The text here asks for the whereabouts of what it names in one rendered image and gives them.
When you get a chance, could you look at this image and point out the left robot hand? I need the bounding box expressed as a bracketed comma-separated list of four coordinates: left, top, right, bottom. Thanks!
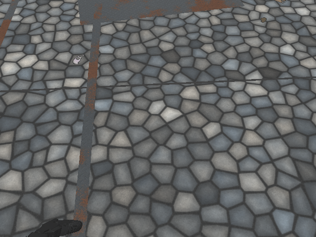
[26, 218, 82, 237]

